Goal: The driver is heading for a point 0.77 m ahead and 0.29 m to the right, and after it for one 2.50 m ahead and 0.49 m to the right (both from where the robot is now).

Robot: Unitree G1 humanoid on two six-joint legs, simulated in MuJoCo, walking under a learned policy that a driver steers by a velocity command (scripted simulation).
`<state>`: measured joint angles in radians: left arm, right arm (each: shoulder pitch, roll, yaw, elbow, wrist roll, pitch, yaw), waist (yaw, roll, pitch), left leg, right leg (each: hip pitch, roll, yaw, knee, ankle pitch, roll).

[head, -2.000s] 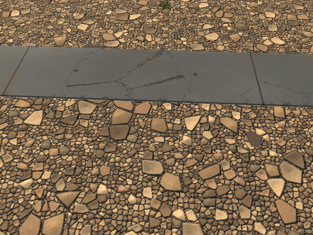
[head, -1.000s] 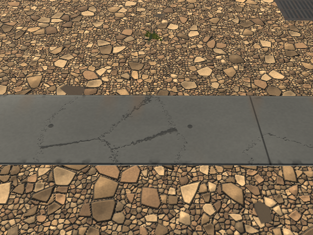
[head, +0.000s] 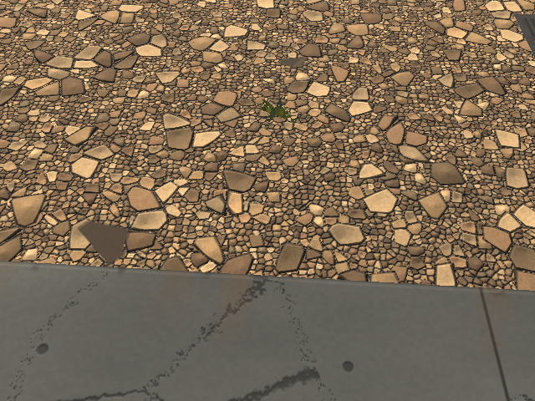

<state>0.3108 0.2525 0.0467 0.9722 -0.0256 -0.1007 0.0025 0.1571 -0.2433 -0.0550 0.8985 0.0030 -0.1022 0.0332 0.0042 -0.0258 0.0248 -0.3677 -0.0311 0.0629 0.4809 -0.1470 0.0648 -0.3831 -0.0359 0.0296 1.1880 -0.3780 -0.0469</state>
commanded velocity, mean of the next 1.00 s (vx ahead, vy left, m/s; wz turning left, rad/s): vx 0.50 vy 0.00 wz -0.28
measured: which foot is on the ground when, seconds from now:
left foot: down 0.00-0.46, up 0.48-0.92, down 0.94-1.00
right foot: up 0.00-0.44, down 0.46-0.94, up 0.96-1.00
